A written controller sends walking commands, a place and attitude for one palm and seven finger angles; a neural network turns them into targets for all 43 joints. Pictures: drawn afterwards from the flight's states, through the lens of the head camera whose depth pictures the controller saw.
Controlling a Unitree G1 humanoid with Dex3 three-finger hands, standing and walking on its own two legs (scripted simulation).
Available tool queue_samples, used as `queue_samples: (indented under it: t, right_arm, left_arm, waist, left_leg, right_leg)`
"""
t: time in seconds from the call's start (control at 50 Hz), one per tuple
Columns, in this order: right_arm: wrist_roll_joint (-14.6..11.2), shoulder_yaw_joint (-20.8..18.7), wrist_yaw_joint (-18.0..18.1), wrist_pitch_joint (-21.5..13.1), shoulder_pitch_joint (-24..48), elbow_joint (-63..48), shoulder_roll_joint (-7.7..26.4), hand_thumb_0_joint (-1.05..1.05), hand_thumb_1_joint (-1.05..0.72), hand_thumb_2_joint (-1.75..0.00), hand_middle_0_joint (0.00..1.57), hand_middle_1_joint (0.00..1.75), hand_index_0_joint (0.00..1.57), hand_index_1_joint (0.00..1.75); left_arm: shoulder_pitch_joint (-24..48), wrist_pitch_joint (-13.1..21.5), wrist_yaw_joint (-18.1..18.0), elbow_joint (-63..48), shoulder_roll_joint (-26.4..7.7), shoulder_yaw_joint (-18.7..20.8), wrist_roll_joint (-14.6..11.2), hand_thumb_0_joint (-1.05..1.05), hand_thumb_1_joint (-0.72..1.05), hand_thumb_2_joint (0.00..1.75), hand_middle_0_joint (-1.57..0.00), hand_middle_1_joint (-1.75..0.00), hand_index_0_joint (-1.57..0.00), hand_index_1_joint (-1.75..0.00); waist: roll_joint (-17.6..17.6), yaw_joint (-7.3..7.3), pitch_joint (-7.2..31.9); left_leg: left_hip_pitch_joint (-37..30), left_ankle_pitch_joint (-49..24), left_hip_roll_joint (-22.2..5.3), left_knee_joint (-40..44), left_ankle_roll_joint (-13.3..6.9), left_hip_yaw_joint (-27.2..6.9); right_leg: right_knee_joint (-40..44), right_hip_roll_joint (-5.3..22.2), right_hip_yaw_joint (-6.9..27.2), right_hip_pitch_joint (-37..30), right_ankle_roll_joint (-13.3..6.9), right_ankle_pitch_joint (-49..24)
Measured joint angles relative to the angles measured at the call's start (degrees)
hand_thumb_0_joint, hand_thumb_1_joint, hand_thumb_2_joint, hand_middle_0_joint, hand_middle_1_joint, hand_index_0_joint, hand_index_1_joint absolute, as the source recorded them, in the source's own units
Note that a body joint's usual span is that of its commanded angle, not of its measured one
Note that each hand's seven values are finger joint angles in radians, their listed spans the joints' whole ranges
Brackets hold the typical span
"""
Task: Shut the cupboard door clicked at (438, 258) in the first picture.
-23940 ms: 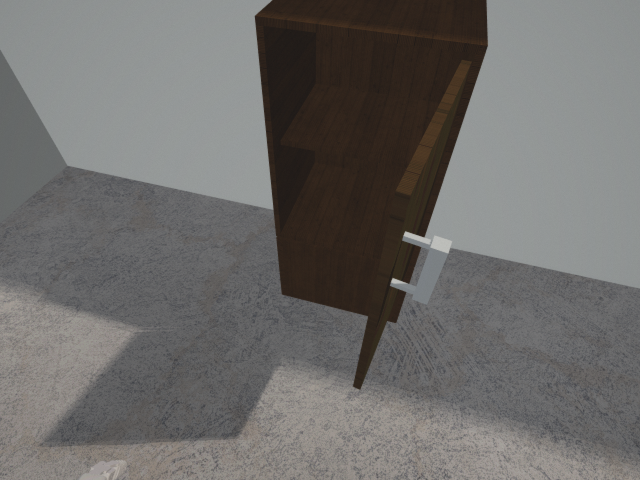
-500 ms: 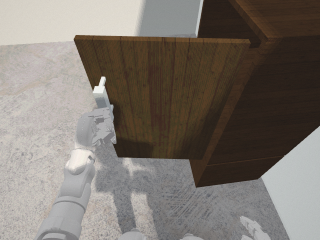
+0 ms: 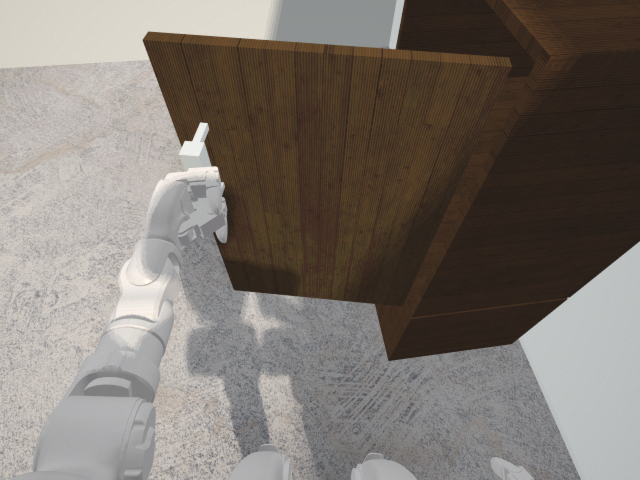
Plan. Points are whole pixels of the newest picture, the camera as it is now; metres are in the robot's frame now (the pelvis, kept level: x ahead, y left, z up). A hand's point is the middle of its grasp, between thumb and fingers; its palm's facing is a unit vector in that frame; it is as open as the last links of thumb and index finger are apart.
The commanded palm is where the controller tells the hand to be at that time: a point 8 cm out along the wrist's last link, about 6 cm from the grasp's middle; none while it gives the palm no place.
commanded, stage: push the door shut along its arc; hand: left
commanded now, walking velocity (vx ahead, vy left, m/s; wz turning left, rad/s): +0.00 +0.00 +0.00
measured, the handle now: (208, 172) +0.50 +0.17 +0.07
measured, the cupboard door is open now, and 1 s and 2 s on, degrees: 76 60 50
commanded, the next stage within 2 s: pull the fist back off the door in 1.40 s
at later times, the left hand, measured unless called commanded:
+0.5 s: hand (239, 177) +0.49 +0.12 +0.07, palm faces -0.24 -0.97 -0.03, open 3.1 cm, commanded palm +0.49 +0.15 +0.07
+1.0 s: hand (281, 147) +0.55 +0.07 +0.08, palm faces -0.36 -0.93 -0.02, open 3.0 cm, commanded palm +0.55 +0.11 +0.07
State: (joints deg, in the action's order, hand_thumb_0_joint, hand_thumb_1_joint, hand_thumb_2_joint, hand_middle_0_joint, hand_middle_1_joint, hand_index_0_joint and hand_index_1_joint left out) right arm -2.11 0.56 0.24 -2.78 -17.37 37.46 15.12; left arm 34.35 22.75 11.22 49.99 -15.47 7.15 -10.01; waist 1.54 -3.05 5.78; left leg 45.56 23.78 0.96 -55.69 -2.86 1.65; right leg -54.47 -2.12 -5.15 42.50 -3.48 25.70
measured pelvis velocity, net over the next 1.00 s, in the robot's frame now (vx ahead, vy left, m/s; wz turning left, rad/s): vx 0.01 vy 0.01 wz -0.05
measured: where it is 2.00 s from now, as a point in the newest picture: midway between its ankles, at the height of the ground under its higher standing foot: outside the picture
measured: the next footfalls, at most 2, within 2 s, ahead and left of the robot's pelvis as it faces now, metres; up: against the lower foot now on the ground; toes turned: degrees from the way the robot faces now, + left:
none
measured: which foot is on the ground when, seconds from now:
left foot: down 0.00-1.00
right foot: down 0.00-1.00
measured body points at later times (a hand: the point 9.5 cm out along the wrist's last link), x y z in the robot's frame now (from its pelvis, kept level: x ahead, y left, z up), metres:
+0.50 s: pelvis +0.00 +0.01 -0.02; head +0.11 +0.03 +0.42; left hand +0.50 +0.17 +0.08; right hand +0.01 -0.26 -0.13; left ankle +0.03 +0.09 -0.68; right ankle +0.01 -0.08 -0.68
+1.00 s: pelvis +0.01 +0.01 -0.03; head +0.15 +0.02 +0.40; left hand +0.56 +0.12 +0.08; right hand -0.03 -0.25 -0.14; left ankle +0.03 +0.09 -0.68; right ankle +0.01 -0.08 -0.68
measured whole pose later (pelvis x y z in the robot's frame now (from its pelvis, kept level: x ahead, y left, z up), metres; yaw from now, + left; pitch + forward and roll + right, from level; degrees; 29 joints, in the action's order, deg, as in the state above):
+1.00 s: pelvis +0.01 +0.01 -0.03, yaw -3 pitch +24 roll -3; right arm 0.1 1.6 -1.4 -1.0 -23.4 37.4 15.9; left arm 66.3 18.5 19.3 73.8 -25.6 13.2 -4.2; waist 3.4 -12.9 6.6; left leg 61.7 27.0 -0.7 -64.1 -4.1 2.5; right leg -61.0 -3.5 -4.5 58.3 -2.6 27.3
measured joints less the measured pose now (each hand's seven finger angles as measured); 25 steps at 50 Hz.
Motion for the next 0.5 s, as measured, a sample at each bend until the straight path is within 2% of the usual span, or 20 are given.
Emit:
queue_samples:
  t: [0.1, 0.3, 0.5]
  right_arm:
    - [0.1, -0.09, -0.19, 0.05, -1.03, 0.91, 0.34, 0.01, -0.91, -0.9, 0.2, 0.3, 0.2, 0.3]
    - [0.5, 0.21, -0.48, 0.2, -2.67, 1.41, 0.75, 0.01, -0.91, -0.9, 0.2, 0.3, 0.2, 0.3]
    - [0.93, 0.2, -0.91, 0.47, -4.41, 1.52, 1.02, 0.01, -0.91, -0.9, 0.2, 0.3, 0.2, 0.3]
  left_arm:
    - [5.12, 0.41, 1.14, 5.48, -0.8, -0.03, 0.13, 0.02, 0.9, 0.9, -1.32, -1.5, -1.31, -1.5]
    - [13.35, 0.91, 3.07, 13.63, -3.58, 2.49, 1.06, 0.02, 0.9, 0.9, -1.3, -1.5, -1.31, -1.5]
    - [19.24, -0.3, 5.65, 17.38, -6.48, 3.34, 1.7, 0.02, 0.9, 0.9, -1.3, -1.5, -1.31, -1.5]
  waist:
    - [0.17, -0.81, 0.07]
    - [0.3, -3.41, 0.38]
    - [0.69, -5.35, 0.72]
  left_leg:
    - [1.96, 0.02, 0.09, -0.9, -0.23, -0.04]
    - [6.01, 0.48, -0.27, -2.99, -0.72, 0.31]
    - [9.84, 1.21, -0.59, -5.07, -1.13, 0.25]
  right_leg:
    - [-0.77, 0.14, -0.11, 1.84, 0.17, -0.01]
    - [-2.35, -0.1, 0.14, 5.79, 0.53, 0.01]
    - [-3.61, -0.37, 0.03, 9.26, 0.89, 0.25]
